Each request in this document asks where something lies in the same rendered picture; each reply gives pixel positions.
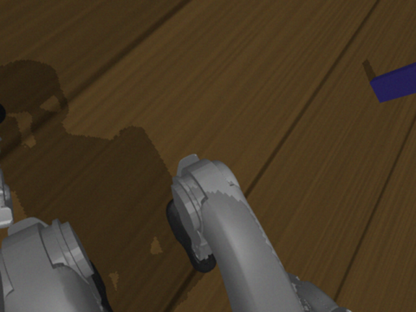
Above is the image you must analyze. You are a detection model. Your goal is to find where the left robot foot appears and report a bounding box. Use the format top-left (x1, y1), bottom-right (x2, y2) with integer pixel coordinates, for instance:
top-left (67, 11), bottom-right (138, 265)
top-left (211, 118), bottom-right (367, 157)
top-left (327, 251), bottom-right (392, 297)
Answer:
top-left (90, 260), bottom-right (113, 312)

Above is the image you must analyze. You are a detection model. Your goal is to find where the right robot hand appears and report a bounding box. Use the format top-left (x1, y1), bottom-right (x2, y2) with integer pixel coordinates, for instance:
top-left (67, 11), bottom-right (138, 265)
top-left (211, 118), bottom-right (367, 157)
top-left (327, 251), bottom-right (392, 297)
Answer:
top-left (287, 272), bottom-right (339, 312)

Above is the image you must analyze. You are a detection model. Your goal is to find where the left robot arm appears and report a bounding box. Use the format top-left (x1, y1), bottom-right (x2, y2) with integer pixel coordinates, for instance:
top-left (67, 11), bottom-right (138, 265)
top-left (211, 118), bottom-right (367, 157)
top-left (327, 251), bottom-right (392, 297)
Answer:
top-left (0, 149), bottom-right (14, 312)

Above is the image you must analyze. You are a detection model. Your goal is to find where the right robot foot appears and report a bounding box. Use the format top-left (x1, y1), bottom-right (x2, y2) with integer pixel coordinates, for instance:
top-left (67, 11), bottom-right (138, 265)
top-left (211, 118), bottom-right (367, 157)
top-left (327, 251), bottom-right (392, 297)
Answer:
top-left (166, 199), bottom-right (216, 273)

